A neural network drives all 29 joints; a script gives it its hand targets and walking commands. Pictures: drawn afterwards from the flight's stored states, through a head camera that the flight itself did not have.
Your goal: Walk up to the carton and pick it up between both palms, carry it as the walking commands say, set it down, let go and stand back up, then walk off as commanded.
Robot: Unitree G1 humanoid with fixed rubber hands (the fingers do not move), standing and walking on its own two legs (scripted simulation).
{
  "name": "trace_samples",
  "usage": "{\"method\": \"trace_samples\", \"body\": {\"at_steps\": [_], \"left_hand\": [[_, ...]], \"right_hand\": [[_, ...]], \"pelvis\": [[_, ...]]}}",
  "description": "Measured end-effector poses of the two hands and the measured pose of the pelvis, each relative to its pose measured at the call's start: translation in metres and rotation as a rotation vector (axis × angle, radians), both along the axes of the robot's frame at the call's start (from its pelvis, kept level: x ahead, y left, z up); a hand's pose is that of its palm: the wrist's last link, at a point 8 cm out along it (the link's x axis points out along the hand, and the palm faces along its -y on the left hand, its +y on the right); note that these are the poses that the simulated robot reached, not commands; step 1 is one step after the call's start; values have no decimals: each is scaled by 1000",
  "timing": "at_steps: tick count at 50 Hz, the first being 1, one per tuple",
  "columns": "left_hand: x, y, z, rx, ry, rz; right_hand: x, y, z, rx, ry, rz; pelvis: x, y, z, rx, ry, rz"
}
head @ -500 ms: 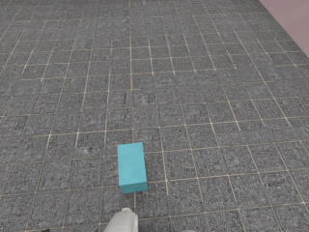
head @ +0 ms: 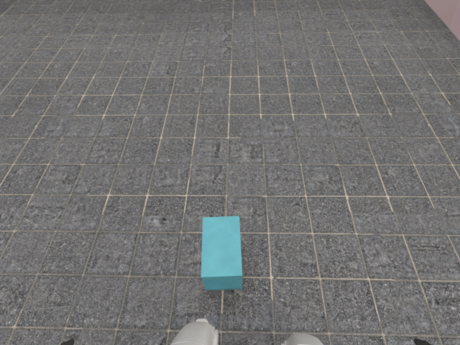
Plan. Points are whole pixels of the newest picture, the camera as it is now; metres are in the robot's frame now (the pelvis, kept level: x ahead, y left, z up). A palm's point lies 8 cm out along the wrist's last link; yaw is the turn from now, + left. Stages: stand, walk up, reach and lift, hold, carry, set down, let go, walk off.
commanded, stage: walk up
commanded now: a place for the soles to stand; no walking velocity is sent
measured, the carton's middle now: (222, 253) +0.51 +0.05 -0.64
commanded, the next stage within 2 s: none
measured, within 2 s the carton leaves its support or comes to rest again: neither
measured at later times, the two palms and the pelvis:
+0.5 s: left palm out of the picture +0.05 +0.36 -0.10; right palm out of the picture +0.08 -0.27 -0.10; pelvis -0.01 +0.04 +0.00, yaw +4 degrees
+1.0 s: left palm out of the picture +0.03 +0.39 -0.09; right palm out of the picture +0.13 -0.26 -0.10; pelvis +0.01 +0.06 +0.00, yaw +7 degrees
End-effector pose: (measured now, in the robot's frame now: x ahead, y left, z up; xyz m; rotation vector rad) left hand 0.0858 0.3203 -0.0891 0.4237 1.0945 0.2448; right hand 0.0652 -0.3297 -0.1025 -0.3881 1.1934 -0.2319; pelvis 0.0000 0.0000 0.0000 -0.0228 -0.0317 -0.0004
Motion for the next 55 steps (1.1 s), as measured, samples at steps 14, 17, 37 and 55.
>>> {"method": "trace_samples", "body": {"at_steps": [14,17,37,55], "left_hand": [[-22,30,-7,-14,4,56],[-25,32,-7,-15,-1,60],[-64,19,-6,-18,13,131],[-35,68,0,10,33,118]], "right_hand": [[12,46,-5,29,-34,43],[15,51,-4,36,-53,44],[29,36,3,43,-58,109],[61,80,0,61,-56,93]], "pelvis": [[-6,27,-3,-3,-18,49],[-8,29,-2,-3,-20,50],[-15,12,1,1,-31,108],[21,61,2,8,6,89]]}}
